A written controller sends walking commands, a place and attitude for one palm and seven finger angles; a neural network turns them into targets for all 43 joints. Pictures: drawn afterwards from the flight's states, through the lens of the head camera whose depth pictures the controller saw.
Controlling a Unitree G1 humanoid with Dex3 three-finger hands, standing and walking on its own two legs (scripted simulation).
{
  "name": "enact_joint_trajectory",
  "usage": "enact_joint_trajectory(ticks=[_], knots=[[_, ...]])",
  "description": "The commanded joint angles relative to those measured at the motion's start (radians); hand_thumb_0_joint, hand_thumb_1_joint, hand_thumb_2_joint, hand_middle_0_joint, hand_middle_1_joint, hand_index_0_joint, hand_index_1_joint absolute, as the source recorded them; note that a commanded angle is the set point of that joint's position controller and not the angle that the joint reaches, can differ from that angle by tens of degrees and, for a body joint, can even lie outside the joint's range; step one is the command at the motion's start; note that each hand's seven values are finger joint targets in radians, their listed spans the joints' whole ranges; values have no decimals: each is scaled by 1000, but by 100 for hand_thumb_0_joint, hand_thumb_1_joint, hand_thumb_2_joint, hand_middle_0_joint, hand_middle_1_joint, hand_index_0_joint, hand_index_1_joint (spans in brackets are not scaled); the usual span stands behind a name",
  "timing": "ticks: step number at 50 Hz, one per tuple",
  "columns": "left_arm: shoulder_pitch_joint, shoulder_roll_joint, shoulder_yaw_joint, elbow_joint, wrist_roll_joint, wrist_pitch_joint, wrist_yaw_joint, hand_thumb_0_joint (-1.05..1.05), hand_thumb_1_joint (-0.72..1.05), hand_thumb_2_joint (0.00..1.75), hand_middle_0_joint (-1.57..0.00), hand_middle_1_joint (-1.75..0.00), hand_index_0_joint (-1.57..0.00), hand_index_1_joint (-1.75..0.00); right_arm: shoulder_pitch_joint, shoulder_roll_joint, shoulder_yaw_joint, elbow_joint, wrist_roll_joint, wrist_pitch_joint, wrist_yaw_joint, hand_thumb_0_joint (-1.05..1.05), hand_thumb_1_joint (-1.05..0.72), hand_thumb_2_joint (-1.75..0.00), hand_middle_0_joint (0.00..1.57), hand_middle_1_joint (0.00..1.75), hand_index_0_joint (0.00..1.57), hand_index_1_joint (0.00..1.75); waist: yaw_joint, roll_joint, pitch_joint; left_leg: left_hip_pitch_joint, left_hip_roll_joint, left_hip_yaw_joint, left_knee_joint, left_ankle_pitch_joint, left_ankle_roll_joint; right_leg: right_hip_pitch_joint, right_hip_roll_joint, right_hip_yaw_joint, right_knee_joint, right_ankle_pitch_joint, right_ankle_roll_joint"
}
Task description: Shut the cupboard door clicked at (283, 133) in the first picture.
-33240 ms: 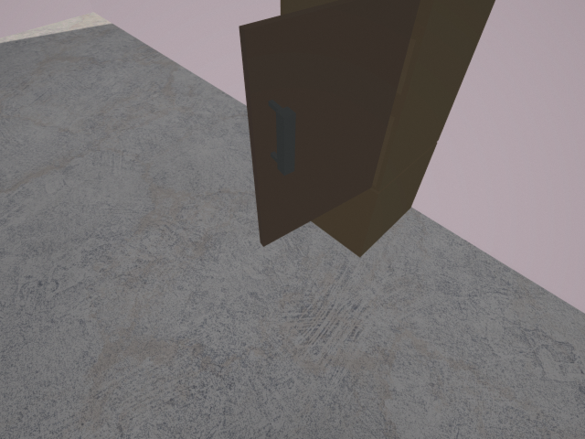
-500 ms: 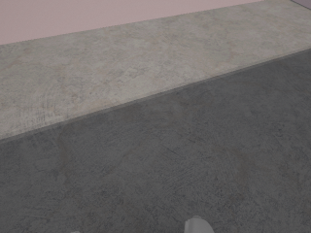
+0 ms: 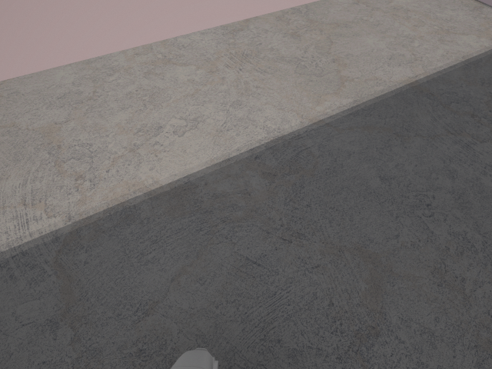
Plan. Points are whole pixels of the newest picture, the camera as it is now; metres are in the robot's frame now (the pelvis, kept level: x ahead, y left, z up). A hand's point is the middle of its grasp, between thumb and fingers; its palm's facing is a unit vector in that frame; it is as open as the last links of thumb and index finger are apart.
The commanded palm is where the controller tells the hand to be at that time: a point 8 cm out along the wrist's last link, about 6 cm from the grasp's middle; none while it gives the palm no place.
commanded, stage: turn to face it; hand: left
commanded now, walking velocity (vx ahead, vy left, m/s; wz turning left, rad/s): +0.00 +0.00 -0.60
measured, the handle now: out of the picture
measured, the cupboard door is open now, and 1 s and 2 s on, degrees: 51 51 51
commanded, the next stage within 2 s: none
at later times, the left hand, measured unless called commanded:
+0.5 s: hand (148, 330) +0.20 +0.20 -0.16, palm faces -0.30 -0.92 -0.25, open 7.3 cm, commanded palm none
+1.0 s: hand (175, 315) +0.23 +0.16 -0.18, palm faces -0.55 -0.82 -0.18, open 7.3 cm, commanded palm none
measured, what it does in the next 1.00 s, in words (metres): steps on the spot, turning right: left foot, then right foot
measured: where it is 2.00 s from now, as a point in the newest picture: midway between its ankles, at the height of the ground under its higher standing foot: outside the picture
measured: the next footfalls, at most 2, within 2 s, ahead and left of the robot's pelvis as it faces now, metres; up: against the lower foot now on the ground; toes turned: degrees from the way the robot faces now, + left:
left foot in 0.10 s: +0.09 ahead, +0.13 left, +0.00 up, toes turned -3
right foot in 0.54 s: +0.01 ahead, -0.12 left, +0.00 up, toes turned -27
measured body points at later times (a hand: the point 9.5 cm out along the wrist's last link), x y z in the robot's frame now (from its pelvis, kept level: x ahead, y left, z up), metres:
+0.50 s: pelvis +0.02 +0.03 +0.00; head +0.06 +0.03 +0.45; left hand +0.21 +0.25 -0.14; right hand -0.01 -0.24 -0.14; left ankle +0.05 +0.14 -0.74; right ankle -0.03 -0.10 -0.71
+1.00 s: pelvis +0.03 +0.05 -0.01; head +0.08 +0.05 +0.44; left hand +0.26 +0.21 -0.16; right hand -0.06 -0.19 -0.13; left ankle +0.11 +0.12 -0.74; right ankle -0.06 -0.06 -0.67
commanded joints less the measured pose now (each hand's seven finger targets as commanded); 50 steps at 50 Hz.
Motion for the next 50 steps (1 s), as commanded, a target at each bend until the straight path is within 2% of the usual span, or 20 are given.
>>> enact_joint_trajectory(ticks=[1,3,4,5,6,10,12,21,25,26,27,28,30,33,39,42,44,45,47,50], knots=[[-2,193,55,-85,0,-3,1,0,90,90,-20,-30,-20,-30,51,-81,-20,-71,7,-17,-8,0,-90,-90,20,30,20,30,-12,-145,-137,113,-30,2,-174,27,-4,77,-245,290,-67,318,-137],[-39,184,55,-95,-5,8,0,0,90,90,-20,-30,-20,-30,106,-99,-22,-65,10,-28,-12,0,-90,-90,20,30,20,30,-50,-140,-141,279,-25,-7,-374,145,-1,-30,-209,289,-8,208,-81],[-43,155,48,-112,-12,15,-3,0,90,90,-20,-30,-20,-30,132,-142,-27,-58,6,-38,-18,0,-90,-90,20,30,20,30,-58,-43,-140,395,43,-47,-483,177,18,-132,-138,241,51,67,-37],[-21,99,38,-132,-20,20,-11,0,90,90,-20,-30,-20,-30,142,-231,-40,-72,-10,-43,-20,0,-90,-90,20,30,20,30,-55,227,-130,451,265,-277,-568,254,102,-273,6,117,217,-226,22],[-31,108,37,-155,-16,19,-18,0,90,90,-20,-30,-20,-30,154,-273,-47,-91,-16,-32,-23,0,-90,-90,20,30,20,30,-65,260,-116,385,422,-389,-611,308,208,-287,13,15,435,-446,53],[-24,140,53,-126,-3,43,-39,0,90,90,-20,-30,-20,-30,13,-210,-24,-139,-17,-32,-26,0,-90,-90,20,30,20,30,2,124,-61,277,308,-143,-588,431,197,-275,-67,26,746,-289,87],[-20,129,48,-133,-6,52,-45,0,90,90,-20,-30,-20,-30,19,-203,-25,-137,-14,-33,-24,0,-90,-90,20,30,20,30,1,156,-83,324,280,-62,-576,466,186,-278,-75,4,723,-245,101],[-129,115,27,-192,-2,48,-54,0,90,90,-20,-30,-20,-30,95,-252,-56,-100,-16,-23,-7,0,-90,-90,20,30,20,30,-50,212,-103,380,317,65,-494,556,183,-151,-68,-96,369,-246,86],[-41,154,30,-171,-2,31,-48,0,90,90,-20,-30,-20,-30,61,-271,-65,-107,-7,-16,3,0,-90,-90,20,30,20,30,5,169,-140,302,288,142,-319,495,100,83,-49,-125,51,-23,47],[21,219,41,-155,2,22,-40,0,90,90,-20,-30,-20,-30,66,-243,-61,-119,2,-15,11,0,-90,-90,20,30,20,30,34,30,-168,167,236,180,-179,332,45,247,-150,-2,-42,119,9],[64,324,60,-144,10,11,-26,0,90,90,-20,-30,-20,-30,24,-156,-38,-166,4,-13,14,0,-90,-90,20,30,20,30,65,-299,-146,-121,74,221,41,-203,-15,367,-398,328,-84,443,-99],[105,345,56,-135,-6,15,-16,0,90,90,-20,-30,-20,-30,0,-181,-31,-186,2,4,5,0,-90,-90,20,30,20,30,85,-225,-137,-134,52,83,204,-254,-15,270,-462,354,-70,575,-177],[15,309,61,-149,-4,16,3,0,90,90,-20,-30,-20,-30,-8,-183,-30,-173,5,3,-9,0,-90,-90,20,30,20,30,43,-282,-142,-233,69,-15,316,-182,-21,298,-396,342,-54,504,-195],[-111,254,43,-189,-1,19,0,0,90,90,-20,-30,-20,-30,37,-176,-31,-136,1,6,5,0,-90,-90,20,30,20,30,-19,-158,-132,-79,67,4,227,-41,-35,135,-291,193,-51,335,-138],[-114,278,52,-190,7,28,-12,0,90,90,-20,-30,-20,-30,70,-154,-28,-145,5,-2,4,0,-90,-90,20,30,20,30,-17,-158,-99,62,5,39,-101,-36,-26,37,-264,279,-55,155,-138],[-150,240,48,-195,-8,40,-15,0,90,90,-20,-30,-20,-30,184,-179,-28,-112,6,-22,-6,0,-90,-90,20,30,20,30,-73,-116,-129,301,7,29,-437,157,-13,-85,-189,263,61,75,-50],[-113,140,29,-232,-19,47,-29,0,90,90,-20,-30,-20,-30,211,-332,-52,-128,-15,-32,-14,0,-90,-90,20,30,20,30,-66,337,-137,383,393,-364,-625,239,150,-292,21,20,449,-423,61],[-135,171,33,-224,-4,53,-29,0,90,90,-20,-30,-20,-30,192,-321,-49,-124,-19,-33,-18,0,-90,-90,20,30,20,30,-74,308,-126,308,438,-379,-636,215,193,-282,-23,59,627,-438,66],[-130,173,49,-198,-4,51,-47,0,90,90,-20,-30,-20,-30,86,-272,-35,-154,-19,-35,-20,0,-90,-90,20,30,20,30,-20,192,-66,236,355,-226,-614,271,189,-277,-58,44,760,-332,78],[-120,136,40,-184,-8,59,-59,0,90,90,-20,-30,-20,-30,72,-240,-32,-148,-18,-31,-21,0,-90,-90,20,30,20,30,-18,166,-84,314,292,-43,-565,396,171,-264,-73,-11,683,-274,96]])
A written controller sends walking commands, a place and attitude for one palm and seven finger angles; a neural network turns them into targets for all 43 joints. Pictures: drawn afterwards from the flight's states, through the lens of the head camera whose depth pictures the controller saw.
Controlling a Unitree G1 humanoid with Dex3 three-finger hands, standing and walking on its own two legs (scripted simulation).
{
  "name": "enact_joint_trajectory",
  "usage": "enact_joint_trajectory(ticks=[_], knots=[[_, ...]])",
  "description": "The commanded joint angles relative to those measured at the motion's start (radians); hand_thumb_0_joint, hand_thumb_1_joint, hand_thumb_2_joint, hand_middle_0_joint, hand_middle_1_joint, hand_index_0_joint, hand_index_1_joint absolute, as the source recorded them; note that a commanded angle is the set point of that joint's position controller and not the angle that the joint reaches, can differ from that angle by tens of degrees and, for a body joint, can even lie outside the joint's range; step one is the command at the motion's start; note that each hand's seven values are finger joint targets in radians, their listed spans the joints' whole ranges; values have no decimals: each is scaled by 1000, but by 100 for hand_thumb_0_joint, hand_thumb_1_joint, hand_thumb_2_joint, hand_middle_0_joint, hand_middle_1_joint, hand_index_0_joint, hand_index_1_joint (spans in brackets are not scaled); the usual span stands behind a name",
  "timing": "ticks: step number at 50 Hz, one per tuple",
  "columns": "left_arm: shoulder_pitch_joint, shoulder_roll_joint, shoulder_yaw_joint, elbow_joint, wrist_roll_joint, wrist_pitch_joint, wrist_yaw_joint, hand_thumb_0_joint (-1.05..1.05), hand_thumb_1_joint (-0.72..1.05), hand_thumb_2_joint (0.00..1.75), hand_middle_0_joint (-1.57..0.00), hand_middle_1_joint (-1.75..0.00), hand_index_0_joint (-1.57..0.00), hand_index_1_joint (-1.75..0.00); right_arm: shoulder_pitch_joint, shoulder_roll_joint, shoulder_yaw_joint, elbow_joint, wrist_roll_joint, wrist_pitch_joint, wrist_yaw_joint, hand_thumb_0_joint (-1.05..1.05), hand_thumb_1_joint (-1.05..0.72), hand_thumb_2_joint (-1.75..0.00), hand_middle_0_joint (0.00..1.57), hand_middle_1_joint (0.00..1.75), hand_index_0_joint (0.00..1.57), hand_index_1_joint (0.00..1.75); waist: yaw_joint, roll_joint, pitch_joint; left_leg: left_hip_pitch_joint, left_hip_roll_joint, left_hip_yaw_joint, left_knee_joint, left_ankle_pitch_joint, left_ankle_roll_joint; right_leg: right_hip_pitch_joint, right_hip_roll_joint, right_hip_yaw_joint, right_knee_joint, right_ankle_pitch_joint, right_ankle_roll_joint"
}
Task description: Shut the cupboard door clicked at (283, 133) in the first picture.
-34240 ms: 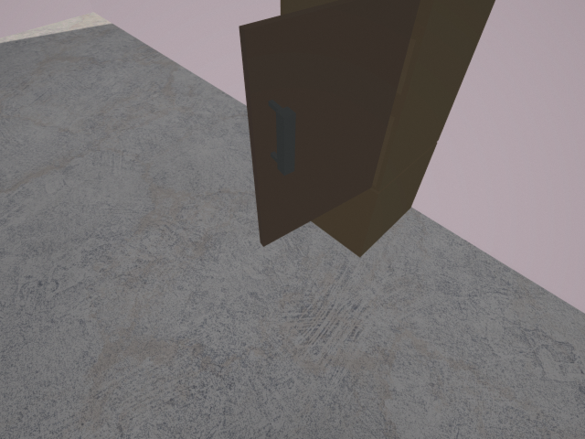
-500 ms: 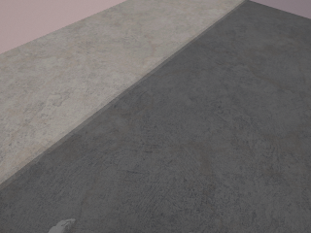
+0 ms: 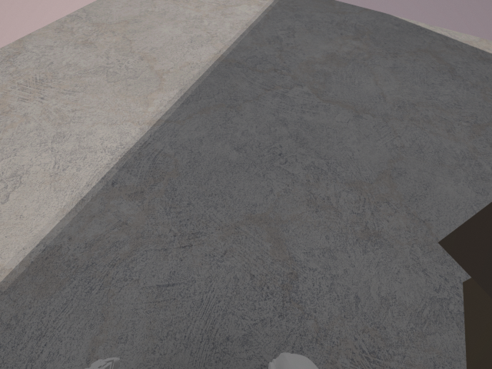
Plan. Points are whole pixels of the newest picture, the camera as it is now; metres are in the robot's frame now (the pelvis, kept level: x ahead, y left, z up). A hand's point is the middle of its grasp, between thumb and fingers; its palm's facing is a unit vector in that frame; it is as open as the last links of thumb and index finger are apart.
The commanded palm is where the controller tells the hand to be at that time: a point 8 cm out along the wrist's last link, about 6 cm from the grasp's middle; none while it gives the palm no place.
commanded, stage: turn to face it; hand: left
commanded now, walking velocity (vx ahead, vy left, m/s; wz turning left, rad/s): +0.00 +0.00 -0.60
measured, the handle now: out of the picture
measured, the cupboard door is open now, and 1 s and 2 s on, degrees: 51 51 51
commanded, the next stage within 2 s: take the last steps up to it in 1.60 s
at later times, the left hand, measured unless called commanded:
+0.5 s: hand out of the picture +0.13 +0.14 -0.16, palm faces -0.26 -0.93 -0.24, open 7.3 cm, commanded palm none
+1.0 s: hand (197, 330) +0.20 +0.10 -0.16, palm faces -0.56 -0.79 -0.24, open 7.3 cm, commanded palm none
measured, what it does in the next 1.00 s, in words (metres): steps on the spot, turning right: right foot, then left foot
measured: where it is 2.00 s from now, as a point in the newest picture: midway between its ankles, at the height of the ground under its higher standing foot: outside the picture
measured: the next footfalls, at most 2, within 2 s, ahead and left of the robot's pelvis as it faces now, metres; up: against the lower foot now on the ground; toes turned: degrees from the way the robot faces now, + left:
right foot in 0.26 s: +0.01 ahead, -0.15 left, +0.00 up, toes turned -14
left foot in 0.62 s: +0.08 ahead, +0.08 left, +0.00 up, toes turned -18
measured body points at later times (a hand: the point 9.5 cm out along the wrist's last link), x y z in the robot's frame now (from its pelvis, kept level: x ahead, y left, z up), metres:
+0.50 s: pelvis -0.01 -0.03 +0.00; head +0.03 -0.04 +0.45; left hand +0.14 +0.19 -0.14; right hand -0.01 -0.31 -0.14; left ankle +0.03 +0.10 -0.69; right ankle -0.03 -0.14 -0.74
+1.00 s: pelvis -0.01 -0.02 +0.00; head +0.03 -0.04 +0.45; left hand +0.23 +0.14 -0.14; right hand -0.12 -0.25 -0.15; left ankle +0.05 +0.10 -0.73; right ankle -0.09 -0.11 -0.72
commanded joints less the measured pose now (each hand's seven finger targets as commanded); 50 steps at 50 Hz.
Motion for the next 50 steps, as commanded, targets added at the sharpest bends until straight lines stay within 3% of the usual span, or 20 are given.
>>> enact_joint_trajectory(ticks=[1,8,10,11,12,13,15,17,19,24,28,29,30,31,32,35,37,47,49,50], knots=[[-36,48,17,-93,-4,-24,-12,0,90,90,-20,-30,-20,-30,20,-211,-68,-50,0,-17,-16,0,-90,-90,20,30,20,30,-16,209,-103,175,254,-134,-245,314,105,-59,-52,-38,13,26,15],[-49,31,4,-102,-3,-38,-7,0,90,90,-20,-30,-20,-30,50,-240,-94,-16,1,-6,0,0,-90,-90,20,30,20,30,-42,263,-125,188,297,-52,-158,380,99,113,-29,-116,-336,35,-13],[20,50,8,-79,-2,-43,-4,0,90,90,-20,-30,-20,-30,11,-249,-97,-22,7,-1,4,0,-90,-90,20,30,20,30,2,221,-133,106,273,0,-72,286,48,255,-14,-137,-528,203,-29],[84,90,19,-61,2,-48,2,0,90,90,-20,-30,-20,-30,-5,-235,-99,-30,14,2,9,0,-90,-90,20,30,20,30,35,140,-146,11,233,35,35,172,2,377,-55,-78,-636,289,-52],[120,186,35,-52,11,-62,13,0,90,90,-20,-30,-20,-30,-18,-164,-86,-62,21,6,14,0,-90,-90,20,30,20,30,57,-143,-140,-183,101,108,226,-126,-67,489,-267,202,-747,451,-132],[156,243,40,-41,3,-64,25,0,90,90,-20,-30,-20,-30,-76,-136,-71,-103,15,16,14,0,-90,-90,20,30,20,30,83,-239,-102,-322,11,28,437,-366,-90,447,-406,373,-752,697,-229],[81,217,43,-52,2,-61,42,0,90,90,-20,-30,-20,-30,-100,-151,-74,-89,18,32,0,0,-90,-90,20,30,20,30,49,-252,-64,-365,24,-121,601,-275,-84,332,-358,390,-788,451,-266],[-15,155,26,-83,2,-63,43,0,90,90,-20,-30,-20,-30,-66,-163,-77,-61,11,24,8,0,-90,-90,20,30,20,30,-1,-145,-73,-322,35,-128,580,-149,-96,313,-275,256,-751,442,-229],[-16,154,23,-88,4,-69,43,0,90,90,-20,-30,-20,-30,-37,-145,-71,-46,12,21,12,0,-90,-90,20,30,20,30,-11,-116,-125,-254,15,-104,498,-121,-104,324,-241,210,-713,525,-218],[31,180,32,-72,7,-63,38,0,90,90,-20,-30,-20,-30,-69,-133,-66,-69,19,17,8,0,-90,-90,20,30,20,30,18,-96,-128,-181,-31,-91,282,-147,-101,320,-236,297,-698,508,-237],[-15,177,34,-77,3,-52,34,0,90,90,-20,-30,-20,-30,6,-138,-64,-55,26,6,-2,0,-90,-90,20,30,20,30,-22,-116,-134,-5,-59,-91,19,-54,-85,229,-202,338,-640,472,-187],[-35,161,32,-84,-4,-48,35,0,90,90,-20,-30,-20,-30,60,-152,-63,-39,25,-5,-6,0,-90,-90,20,30,20,30,-49,-79,-152,114,-43,-101,-129,32,-78,162,-169,317,-589,425,-148],[-13,103,20,-100,-13,-42,30,0,90,90,-20,-30,-20,-30,69,-219,-71,-37,16,-17,-11,0,-90,-90,20,30,20,30,-43,116,-162,230,106,-253,-261,22,-32,23,-49,228,-467,256,-90],[3,60,10,-118,-16,-42,18,0,90,90,-20,-30,-20,-30,77,-306,-85,-54,4,-16,-13,0,-90,-90,20,30,20,30,-41,365,-149,254,340,-468,-321,119,70,-100,54,53,-234,-89,-33],[-27,95,13,-117,-1,-35,17,0,90,90,-20,-30,-20,-30,71,-306,-84,-49,-1,-14,-19,0,-90,-90,20,30,20,30,-55,344,-133,185,400,-481,-316,179,122,-99,14,54,-36,-132,-17],[-14,88,25,-79,-1,-33,-2,0,90,90,-20,-30,-20,-30,-31,-229,-64,-81,-3,-18,-20,0,-90,-90,20,30,20,30,3,178,-90,140,272,-252,-253,368,109,-89,-29,23,127,-6,9],[-10,69,19,-76,-3,-28,-8,0,90,90,-20,-30,-20,-30,-11,-216,-62,-69,1,-19,-19,0,-90,-90,20,30,20,30,-2,205,-112,206,232,-151,-228,443,94,-90,-34,-6,103,38,21],[-69,40,1,-94,-3,-39,-9,0,90,90,-20,-30,-20,-30,46,-255,-95,-15,1,-5,0,0,-90,-90,20,30,20,30,-41,274,-121,206,278,-28,-127,455,86,113,-21,-127,-357,54,-13],[10,66,5,-74,-3,-49,-5,0,90,90,-20,-30,-20,-30,21,-260,-97,-20,8,-2,6,0,-90,-90,20,30,20,30,8,239,-146,133,253,22,-17,391,27,278,-15,-136,-579,243,-35],[82,127,16,-49,3,-58,4,0,90,90,-20,-30,-20,-30,13,-233,-96,-30,17,-2,12,0,-90,-90,20,30,20,30,42,106,-174,8,207,57,114,257,-26,448,-97,-30,-672,377,-72]])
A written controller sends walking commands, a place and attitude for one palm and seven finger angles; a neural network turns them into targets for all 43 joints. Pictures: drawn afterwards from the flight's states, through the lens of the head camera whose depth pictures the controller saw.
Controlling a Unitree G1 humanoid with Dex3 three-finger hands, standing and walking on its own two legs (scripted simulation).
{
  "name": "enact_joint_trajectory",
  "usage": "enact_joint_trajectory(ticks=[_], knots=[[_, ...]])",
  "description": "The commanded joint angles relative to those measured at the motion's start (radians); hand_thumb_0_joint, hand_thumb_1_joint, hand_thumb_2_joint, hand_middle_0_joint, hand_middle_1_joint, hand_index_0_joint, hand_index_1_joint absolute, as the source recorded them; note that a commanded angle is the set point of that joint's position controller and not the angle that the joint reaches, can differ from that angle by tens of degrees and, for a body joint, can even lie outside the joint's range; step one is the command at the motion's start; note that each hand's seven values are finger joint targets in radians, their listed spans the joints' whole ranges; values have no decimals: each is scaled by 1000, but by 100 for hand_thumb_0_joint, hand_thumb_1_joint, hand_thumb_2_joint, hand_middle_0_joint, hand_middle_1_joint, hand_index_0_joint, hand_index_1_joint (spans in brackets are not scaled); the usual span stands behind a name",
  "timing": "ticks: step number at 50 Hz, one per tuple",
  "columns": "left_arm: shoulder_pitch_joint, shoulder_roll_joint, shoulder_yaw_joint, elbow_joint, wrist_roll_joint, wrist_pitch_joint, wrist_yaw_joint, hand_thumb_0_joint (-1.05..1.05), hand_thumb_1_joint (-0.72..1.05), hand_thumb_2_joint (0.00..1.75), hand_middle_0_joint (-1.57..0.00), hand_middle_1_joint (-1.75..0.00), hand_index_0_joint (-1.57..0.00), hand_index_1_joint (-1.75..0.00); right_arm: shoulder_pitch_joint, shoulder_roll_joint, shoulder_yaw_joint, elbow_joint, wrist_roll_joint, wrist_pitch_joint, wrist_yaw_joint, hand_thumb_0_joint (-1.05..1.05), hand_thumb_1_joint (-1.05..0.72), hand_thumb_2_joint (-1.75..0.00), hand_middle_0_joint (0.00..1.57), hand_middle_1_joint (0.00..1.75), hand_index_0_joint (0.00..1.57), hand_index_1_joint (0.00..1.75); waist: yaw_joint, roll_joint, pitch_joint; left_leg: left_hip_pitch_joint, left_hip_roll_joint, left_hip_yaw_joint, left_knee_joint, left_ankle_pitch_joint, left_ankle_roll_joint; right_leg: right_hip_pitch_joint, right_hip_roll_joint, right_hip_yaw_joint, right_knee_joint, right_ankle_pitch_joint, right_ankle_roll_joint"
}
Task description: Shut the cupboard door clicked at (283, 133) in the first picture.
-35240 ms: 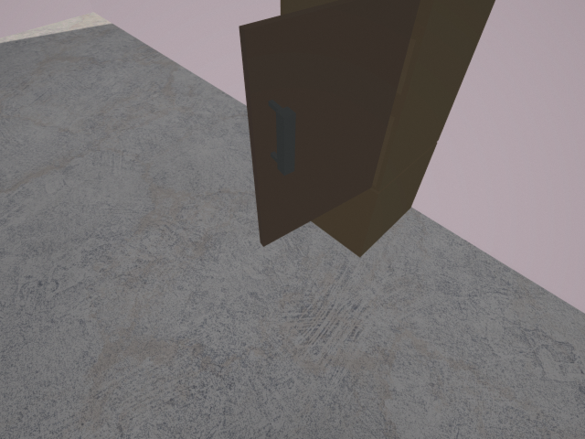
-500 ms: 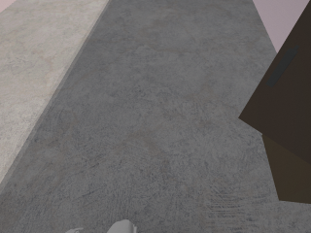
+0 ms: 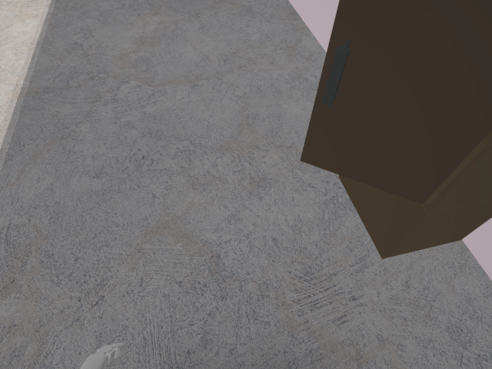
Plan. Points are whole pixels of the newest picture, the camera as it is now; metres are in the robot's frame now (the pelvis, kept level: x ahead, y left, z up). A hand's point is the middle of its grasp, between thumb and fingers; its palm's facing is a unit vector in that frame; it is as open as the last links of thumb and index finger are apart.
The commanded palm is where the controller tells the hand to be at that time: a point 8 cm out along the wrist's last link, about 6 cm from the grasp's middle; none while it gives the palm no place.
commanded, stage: turn to face it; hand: left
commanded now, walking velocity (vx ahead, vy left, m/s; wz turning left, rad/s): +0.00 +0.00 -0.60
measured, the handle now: (337, 73) +0.76 -0.19 +0.04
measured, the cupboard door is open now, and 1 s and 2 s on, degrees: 51 51 51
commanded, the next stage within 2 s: take the last steps up to it in 0.60 s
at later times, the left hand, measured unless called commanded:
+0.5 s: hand out of the picture +0.14 +0.20 -0.18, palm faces -0.20 -0.96 -0.19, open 7.3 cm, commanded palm none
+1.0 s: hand (177, 365) +0.14 +0.14 -0.16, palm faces -0.35 -0.91 -0.21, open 7.3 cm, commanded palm none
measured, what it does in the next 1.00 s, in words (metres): steps on the spot, turning right: right foot, then left foot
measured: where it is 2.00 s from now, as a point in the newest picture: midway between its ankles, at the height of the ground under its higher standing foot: (291, 340)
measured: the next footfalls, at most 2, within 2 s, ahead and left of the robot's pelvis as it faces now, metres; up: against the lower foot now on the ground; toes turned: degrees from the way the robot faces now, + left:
right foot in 0.02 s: +0.03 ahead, -0.13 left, +0.00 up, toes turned -6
left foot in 0.42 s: +0.09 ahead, +0.11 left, +0.00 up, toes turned -9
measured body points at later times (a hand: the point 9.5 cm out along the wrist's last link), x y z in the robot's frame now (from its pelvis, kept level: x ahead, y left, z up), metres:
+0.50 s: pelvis +0.02 +0.02 +0.00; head +0.06 +0.04 +0.44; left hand +0.15 +0.25 -0.16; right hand +0.05 -0.25 -0.12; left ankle +0.05 +0.11 -0.73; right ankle -0.03 -0.12 -0.70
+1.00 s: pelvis +0.03 -0.02 +0.01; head +0.04 -0.03 +0.46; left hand +0.16 +0.18 -0.14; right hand -0.08 -0.25 -0.15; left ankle +0.07 +0.09 -0.67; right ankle -0.06 -0.09 -0.73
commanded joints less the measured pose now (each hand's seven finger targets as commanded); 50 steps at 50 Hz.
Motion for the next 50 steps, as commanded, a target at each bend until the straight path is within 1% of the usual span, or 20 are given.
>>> enact_joint_trajectory(ticks=[1,2,4,8,16,19,20,22,23,25,27,34,38,41,42,43,44,45,48,50], knots=[[173,233,47,-23,11,-58,27,0,90,90,-20,-30,-20,-30,-47,-116,-43,-111,17,-10,3,0,-90,-90,20,30,20,30,93,-304,-180,-329,-44,-18,311,-220,-44,426,-304,398,-344,574,-168],[214,263,43,-8,-5,-56,37,0,90,90,-20,-30,-20,-30,-93,-131,-33,-133,15,5,-5,0,-90,-90,20,30,20,30,112,-261,-159,-373,-82,-155,480,-332,-48,332,-380,455,-330,747,-249],[132,218,46,-25,-3,-55,57,0,90,90,-20,-30,-20,-30,-106,-137,-36,-117,15,12,-18,0,-90,-90,20,30,20,30,69,-309,-138,-444,-64,-260,604,-234,-51,308,-310,444,-328,662,-259],[32,157,24,-62,-1,-62,55,0,90,90,-20,-30,-20,-30,-43,-123,-34,-68,11,15,-2,0,-90,-90,20,30,20,30,6,-176,-158,-321,-71,-237,530,-57,-69,211,-195,270,-314,579,-205],[62,178,34,-52,9,-54,49,0,90,90,-20,-30,-20,-30,-78,-106,-28,-89,18,3,-6,0,-90,-90,20,30,20,30,27,-180,-129,-199,-128,-224,216,-90,-52,143,-192,392,-316,457,-232],[23,168,33,-52,1,-46,49,0,90,90,-20,-30,-20,-30,14,-106,-25,-61,20,-9,-15,0,-90,-90,20,30,20,30,-20,-163,-137,-2,-151,-217,-45,67,-38,45,-147,396,-245,400,-170],[15,136,26,-58,-5,-42,49,0,90,90,-20,-30,-20,-30,60,-130,-28,-47,18,-20,-17,0,-90,-90,20,30,20,30,-36,-103,-158,111,-110,-251,-177,138,-23,-24,-92,356,-181,327,-124],[68,58,9,-81,-12,-37,37,0,90,90,-20,-30,-20,-30,76,-268,-45,-65,-2,-23,-22,0,-90,-90,20,30,20,30,-22,281,-157,157,261,-600,-297,325,154,-197,86,117,172,-237,-26],[40,84,11,-71,0,-27,42,0,90,90,-20,-30,-20,-30,68,-257,-40,-54,-6,-26,-31,0,-90,-90,20,30,20,30,-34,313,-145,93,278,-622,-309,368,184,-195,59,163,336,-263,-17],[53,80,24,-42,1,-29,28,0,90,90,-20,-30,-20,-30,-3,-197,-25,-74,-9,-27,-34,0,-90,-90,20,30,20,30,13,142,-107,60,188,-475,-282,422,180,-205,32,148,468,-154,-3],[65,56,18,-21,0,-25,22,0,90,90,-20,-30,-20,-30,-10,-171,-18,-68,-5,-31,-36,0,-90,-90,20,30,20,30,20,122,-122,110,123,-342,-260,505,152,-202,20,121,453,-83,13],[5,18,-1,-12,-1,-21,23,0,90,90,-20,-30,-20,-30,83,-164,-34,8,-3,-25,-30,0,-90,-90,20,30,20,30,-24,156,-140,166,134,-281,-235,566,174,-112,9,50,196,-98,11],[13,9,-11,2,2,-27,18,0,90,90,-20,-30,-20,-30,97,-184,-45,36,-10,-17,-21,0,-90,-90,20,30,20,30,-31,159,-131,99,161,-329,-267,204,167,-2,32,9,22,-109,-21],[112,33,1,48,7,-39,9,0,90,90,-20,-30,-20,-30,57,-184,-50,48,-4,-15,-15,0,-90,-90,20,30,20,30,23,81,-105,-61,107,-279,-221,-157,103,214,39,-9,-272,36,-49],[169,80,13,64,13,-48,14,0,90,90,-20,-30,-20,-30,45,-146,-45,42,2,-18,-9,0,-90,-90,20,30,20,30,55,-37,-98,-211,42,-208,-92,-238,62,348,-46,108,-380,-70,-88],[234,160,28,85,20,-58,29,0,90,90,-20,-30,-20,-30,5,-65,-25,12,12,-23,-1,0,-90,-90,20,30,20,30,91,-302,-70,-436,-111,-64,169,-315,-1,443,-265,433,-520,-228,-191],[275,180,24,89,5,-59,37,0,90,90,-20,-30,-20,-30,-102,-88,-23,-33,-1,-19,5,0,-90,-90,20,30,20,30,124,-238,-5,-483,-127,-164,353,-299,3,311,-342,511,-570,-233,-253],[235,155,25,93,5,-75,46,0,90,90,-20,-30,-20,-30,-106,-90,-31,-18,-1,-17,3,0,-90,-90,20,30,20,30,88,-285,36,-522,-108,-216,445,-215,6,271,-313,544,-586,-236,-274],[146,52,-4,86,1,-104,51,0,90,90,-20,-30,-20,-30,-14,-79,-35,40,-8,-25,19,0,-90,-90,20,30,20,30,3,-162,33,-453,-67,-222,477,-34,-10,234,-217,291,-532,5,-241],[166,41,-12,100,-2,-123,49,0,90,90,-20,-30,-20,-30,1,-54,-30,49,-8,-26,24,0,-90,-90,20,30,20,30,-6,-128,5,-399,-70,-198,426,24,-21,224,-190,212,-514,188,-232]])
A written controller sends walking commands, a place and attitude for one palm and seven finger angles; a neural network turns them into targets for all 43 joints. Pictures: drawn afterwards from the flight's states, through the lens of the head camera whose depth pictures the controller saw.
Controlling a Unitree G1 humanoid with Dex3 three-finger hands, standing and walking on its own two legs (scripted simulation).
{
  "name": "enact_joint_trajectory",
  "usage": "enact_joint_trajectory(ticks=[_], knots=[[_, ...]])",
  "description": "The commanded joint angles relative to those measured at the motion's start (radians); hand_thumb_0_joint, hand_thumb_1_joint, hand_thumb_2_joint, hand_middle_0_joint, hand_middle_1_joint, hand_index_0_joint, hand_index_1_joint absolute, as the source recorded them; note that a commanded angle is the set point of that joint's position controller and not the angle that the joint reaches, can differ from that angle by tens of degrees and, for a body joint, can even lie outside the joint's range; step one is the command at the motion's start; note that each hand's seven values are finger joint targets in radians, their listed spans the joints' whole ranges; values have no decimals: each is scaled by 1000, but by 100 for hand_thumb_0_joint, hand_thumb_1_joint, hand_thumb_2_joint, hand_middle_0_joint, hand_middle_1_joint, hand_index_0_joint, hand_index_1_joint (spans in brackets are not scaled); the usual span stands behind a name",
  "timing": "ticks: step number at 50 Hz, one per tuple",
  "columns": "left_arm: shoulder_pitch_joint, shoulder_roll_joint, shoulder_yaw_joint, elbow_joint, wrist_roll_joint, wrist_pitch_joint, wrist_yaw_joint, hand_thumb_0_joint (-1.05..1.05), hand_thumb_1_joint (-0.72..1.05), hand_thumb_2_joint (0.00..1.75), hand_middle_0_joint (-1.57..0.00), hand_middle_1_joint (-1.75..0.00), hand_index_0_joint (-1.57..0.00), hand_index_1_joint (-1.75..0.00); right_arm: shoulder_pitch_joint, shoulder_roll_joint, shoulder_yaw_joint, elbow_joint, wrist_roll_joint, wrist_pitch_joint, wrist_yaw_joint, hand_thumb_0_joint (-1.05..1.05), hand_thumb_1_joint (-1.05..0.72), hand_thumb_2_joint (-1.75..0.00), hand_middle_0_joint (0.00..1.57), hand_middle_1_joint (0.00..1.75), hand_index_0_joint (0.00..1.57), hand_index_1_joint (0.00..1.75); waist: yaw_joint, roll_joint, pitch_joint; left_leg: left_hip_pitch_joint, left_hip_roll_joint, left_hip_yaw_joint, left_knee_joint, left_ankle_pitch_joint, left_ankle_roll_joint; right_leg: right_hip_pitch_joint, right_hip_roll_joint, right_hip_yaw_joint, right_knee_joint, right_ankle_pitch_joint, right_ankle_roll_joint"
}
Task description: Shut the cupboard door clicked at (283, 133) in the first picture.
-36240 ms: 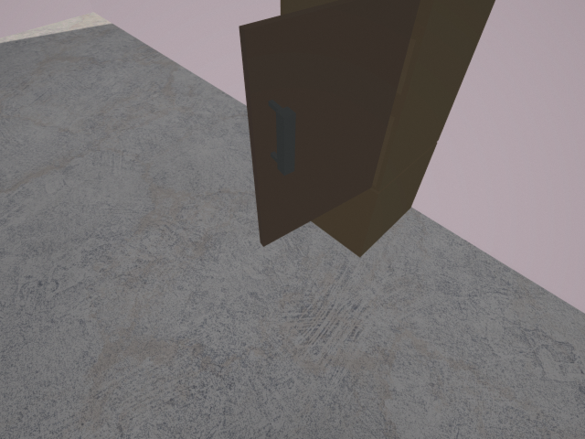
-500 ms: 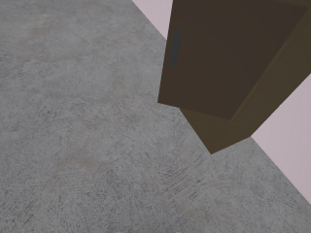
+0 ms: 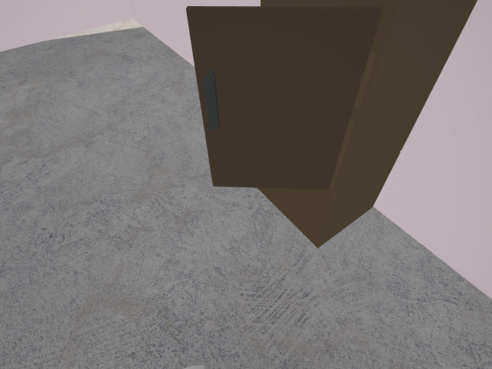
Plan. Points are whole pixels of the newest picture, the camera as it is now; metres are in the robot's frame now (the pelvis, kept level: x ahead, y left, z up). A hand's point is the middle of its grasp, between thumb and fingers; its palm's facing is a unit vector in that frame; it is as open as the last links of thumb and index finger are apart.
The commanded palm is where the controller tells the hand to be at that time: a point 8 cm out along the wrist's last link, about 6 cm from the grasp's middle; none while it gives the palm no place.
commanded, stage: take the last steps up to it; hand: left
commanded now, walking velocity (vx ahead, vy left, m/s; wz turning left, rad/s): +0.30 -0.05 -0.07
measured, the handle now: (213, 99) +0.74 +0.11 +0.04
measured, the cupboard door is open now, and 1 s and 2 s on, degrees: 51 51 51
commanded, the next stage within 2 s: come to a stop and stand still in 0.60 s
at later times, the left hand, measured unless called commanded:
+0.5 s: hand (154, 341) +0.21 +0.20 -0.17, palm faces -0.02 -0.98 -0.18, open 7.3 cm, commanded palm none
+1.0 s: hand (190, 290) +0.32 +0.14 -0.18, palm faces +0.01 -0.98 -0.20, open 7.2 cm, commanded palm none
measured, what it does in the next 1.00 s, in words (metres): walks ahead: left foot, then right foot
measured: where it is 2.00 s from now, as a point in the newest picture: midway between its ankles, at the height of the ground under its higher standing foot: outside the picture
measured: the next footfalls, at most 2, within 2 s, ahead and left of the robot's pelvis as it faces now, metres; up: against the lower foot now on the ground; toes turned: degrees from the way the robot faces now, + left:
left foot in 0.24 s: +0.19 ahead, +0.12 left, +0.00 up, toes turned +7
right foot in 0.66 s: +0.31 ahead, -0.15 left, +0.00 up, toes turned -9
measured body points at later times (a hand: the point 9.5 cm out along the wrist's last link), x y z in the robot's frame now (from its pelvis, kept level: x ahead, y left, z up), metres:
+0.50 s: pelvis +0.15 +0.01 +0.00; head +0.17 +0.02 +0.45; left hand +0.21 +0.25 -0.15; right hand +0.13 -0.21 -0.15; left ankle +0.15 +0.12 -0.74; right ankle +0.19 -0.13 -0.69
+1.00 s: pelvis +0.28 -0.03 +0.00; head +0.32 -0.03 +0.45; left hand +0.32 +0.19 -0.16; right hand +0.35 -0.28 -0.15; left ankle +0.31 +0.06 -0.71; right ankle +0.27 -0.14 -0.74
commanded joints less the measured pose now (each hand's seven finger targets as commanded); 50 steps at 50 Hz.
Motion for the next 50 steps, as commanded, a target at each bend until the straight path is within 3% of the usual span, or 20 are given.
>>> enact_joint_trajectory(ticks=[1,7,10,11,12,13,16,18,21,28,30,31,33,34,35,36,38,40,45,50], knots=[[42,139,25,-4,-3,-46,14,0,90,90,-20,-30,-20,-30,-69,-39,-11,-94,-1,-47,10,0,-90,-90,20,30,20,30,7,-147,79,-161,34,-11,-30,99,-23,36,-243,179,-226,183,-166],[100,154,27,72,3,-49,17,0,90,90,-20,-30,-20,-30,-132,-14,-1,-116,8,-71,14,0,-90,-90,20,30,20,30,26,-167,83,-71,12,31,-290,98,0,89,-251,172,-166,317,-159],[69,149,32,80,-5,-44,16,0,90,90,-20,-30,-20,-30,36,-44,-9,-53,3,-90,1,0,-90,-90,20,30,20,30,-56,-64,38,271,-35,59,-474,221,15,-54,-195,112,38,324,-109],[96,114,29,72,-9,-40,12,0,90,90,-20,-30,-20,-30,159,-106,-22,-16,-7,-99,-7,0,-90,-90,20,30,20,30,-88,70,-45,468,60,-93,-541,211,54,-167,-115,63,256,247,-67],[156,63,21,58,-17,-35,5,0,90,90,-20,-30,-20,-30,258,-210,-43,4,-22,-99,-19,0,-90,-90,20,30,20,30,-94,281,-119,638,313,-426,-648,141,159,-376,6,-44,540,-129,-18],[89,87,12,22,-6,-33,3,0,90,90,-20,-30,-20,-30,277,-226,-43,3,-13,-86,-28,0,-90,-90,20,30,20,30,-107,256,-115,577,398,-566,-753,7,219,-448,8,35,736,-288,-22],[-12,72,24,14,9,-23,-13,0,90,90,-20,-30,-20,-30,100,-110,-18,-45,-4,-91,-34,0,-90,-90,20,30,20,30,-38,71,73,286,329,-385,-835,-57,179,-489,-111,82,816,-81,-5],[24,50,22,25,11,-11,-19,0,90,90,-20,-30,-20,-30,55,-77,-9,-46,-3,-102,-35,0,-90,-90,20,30,20,30,5,45,63,258,276,-240,-832,58,159,-436,-121,61,710,-39,12],[28,29,22,17,7,3,-20,0,90,90,-20,-30,-20,-30,42,-77,-11,-40,-1,-100,-28,0,-90,-90,20,30,20,30,23,71,52,228,227,-108,-840,121,164,-367,-120,17,523,14,28],[-61,56,26,-26,8,-2,-19,0,90,90,-20,-30,-20,-30,45,-76,-21,-23,0,-79,-15,0,-90,-90,20,30,20,30,22,68,124,183,213,-70,-803,60,167,-243,-87,-41,253,80,38],[18,75,30,1,8,-11,-16,0,90,90,-20,-30,-20,-30,31,-73,-20,-18,1,-73,-12,0,-90,-90,20,30,20,30,60,25,60,192,170,-27,-692,71,130,-95,-47,-73,143,127,37],[76,102,36,23,8,-20,-11,0,90,90,-20,-30,-20,-30,39,-56,-18,-12,7,-73,-9,0,-90,-90,20,30,20,30,82,-31,35,157,119,10,-591,58,99,3,-63,-31,69,117,25],[231,238,59,67,11,-41,8,0,90,90,-20,-30,-20,-30,46,37,4,-47,19,-72,3,0,-90,-90,20,30,20,30,127,-354,-8,-96,-69,112,-150,-220,36,192,-373,401,-156,60,-114],[227,231,57,72,0,-49,16,0,90,90,-20,-30,-20,-30,19,5,0,-56,16,-68,-4,0,-90,-90,20,30,20,30,122,-333,-40,-119,-39,4,11,-222,43,178,-406,463,-187,182,-163],[166,198,48,68,-1,-53,21,0,90,90,-20,-30,-20,-30,11,-4,-4,-44,18,-74,-9,0,-90,-90,20,30,20,30,96,-330,-36,-139,-21,-34,100,-159,37,169,-394,422,-159,351,-182],[103,148,32,54,-3,-55,27,0,90,90,-20,-30,-20,-30,8,-6,-1,-31,21,-74,-15,0,-90,-90,20,30,20,30,66,-244,-27,-108,4,-65,95,-109,23,118,-381,319,-119,547,-181],[8,102,13,27,1,-54,37,0,90,90,-20,-30,-20,-30,42,46,18,2,24,-57,-20,0,-90,-90,20,30,20,30,17,-105,-55,22,13,-66,-26,-57,0,31,-327,149,-70,812,-151],[-11,109,9,24,3,-50,42,0,90,90,-20,-30,-20,-30,46,63,27,9,28,-33,-21,0,-90,-90,20,30,20,30,4,-113,-67,96,-13,-44,-140,-26,-15,-19,-307,94,-49,943,-132],[16,171,35,23,2,-11,55,0,90,90,-20,-30,-20,-30,-50,-2,3,-43,27,1,-21,0,-90,-90,20,30,20,30,41,-174,-49,60,-56,-36,-205,-17,-19,43,-343,140,-4,965,-161],[-12,192,51,-8,7,10,58,0,90,90,-20,-30,-20,-30,-100,-25,-8,-88,26,5,-19,0,-90,-90,20,30,20,30,32,-185,-31,105,-56,-54,-318,43,-12,5,-338,131,45,851,-147]])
